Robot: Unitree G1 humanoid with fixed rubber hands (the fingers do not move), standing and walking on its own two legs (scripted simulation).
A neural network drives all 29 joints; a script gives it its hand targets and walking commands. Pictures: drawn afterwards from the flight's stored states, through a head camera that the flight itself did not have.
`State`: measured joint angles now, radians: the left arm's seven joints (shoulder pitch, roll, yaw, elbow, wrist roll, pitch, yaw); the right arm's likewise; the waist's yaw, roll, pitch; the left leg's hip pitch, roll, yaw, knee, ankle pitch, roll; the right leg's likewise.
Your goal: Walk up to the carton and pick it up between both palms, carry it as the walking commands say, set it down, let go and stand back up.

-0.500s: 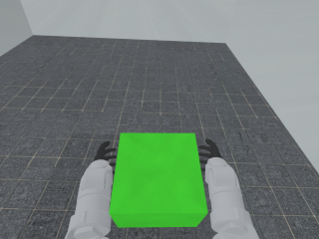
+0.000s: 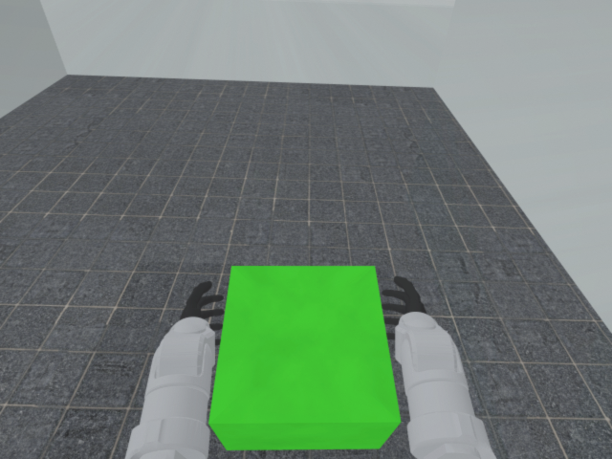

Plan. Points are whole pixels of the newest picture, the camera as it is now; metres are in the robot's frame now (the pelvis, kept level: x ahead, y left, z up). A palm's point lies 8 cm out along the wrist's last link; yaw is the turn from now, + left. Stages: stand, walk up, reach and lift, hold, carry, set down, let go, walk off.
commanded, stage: hold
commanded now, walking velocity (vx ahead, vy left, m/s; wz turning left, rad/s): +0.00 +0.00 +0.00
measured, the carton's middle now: (303, 354) +0.29 +0.00 -0.05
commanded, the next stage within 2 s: carry in 0.44 s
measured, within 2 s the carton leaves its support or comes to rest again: neither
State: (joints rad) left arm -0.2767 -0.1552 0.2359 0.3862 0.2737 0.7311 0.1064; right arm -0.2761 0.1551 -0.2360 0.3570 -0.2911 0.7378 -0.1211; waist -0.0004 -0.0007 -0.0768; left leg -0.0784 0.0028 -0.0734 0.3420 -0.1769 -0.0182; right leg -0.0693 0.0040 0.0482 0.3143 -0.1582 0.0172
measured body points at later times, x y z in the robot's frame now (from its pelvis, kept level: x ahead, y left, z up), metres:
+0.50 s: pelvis -0.01 +0.00 -0.01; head -0.08 +0.01 +0.43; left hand +0.29 +0.16 +0.03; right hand +0.30 -0.15 +0.04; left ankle +0.01 +0.13 -0.75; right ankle +0.02 -0.13 -0.75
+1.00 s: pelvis -0.04 +0.07 -0.03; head -0.07 +0.07 +0.42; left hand +0.25 +0.20 +0.05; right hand +0.22 -0.11 +0.06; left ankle +0.01 +0.13 -0.75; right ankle -0.02 -0.09 -0.72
